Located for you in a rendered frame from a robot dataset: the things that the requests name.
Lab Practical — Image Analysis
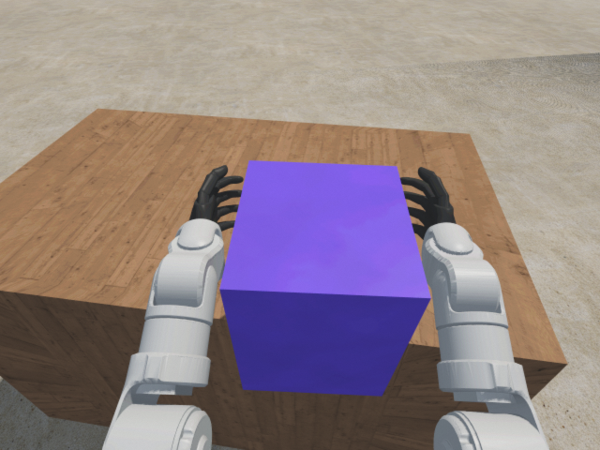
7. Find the robot right hand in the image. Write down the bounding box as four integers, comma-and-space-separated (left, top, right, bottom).
400, 167, 456, 240

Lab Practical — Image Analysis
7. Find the pedestal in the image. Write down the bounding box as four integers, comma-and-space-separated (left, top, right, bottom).
0, 109, 568, 450

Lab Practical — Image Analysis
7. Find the carton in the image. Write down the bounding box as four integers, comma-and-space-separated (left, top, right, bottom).
219, 160, 431, 397

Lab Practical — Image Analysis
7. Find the robot left hand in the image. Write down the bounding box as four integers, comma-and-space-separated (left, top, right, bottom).
189, 165, 244, 231

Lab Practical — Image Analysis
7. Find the right robot forearm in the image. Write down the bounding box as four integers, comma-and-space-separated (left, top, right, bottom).
422, 222, 549, 450

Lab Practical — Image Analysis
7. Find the right robot upper arm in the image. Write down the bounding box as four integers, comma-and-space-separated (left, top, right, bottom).
433, 411, 548, 450

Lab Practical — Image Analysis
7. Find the left robot forearm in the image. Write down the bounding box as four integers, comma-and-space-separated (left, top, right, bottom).
102, 218, 225, 450

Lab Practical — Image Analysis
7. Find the left robot upper arm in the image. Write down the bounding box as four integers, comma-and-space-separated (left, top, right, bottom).
104, 403, 212, 450

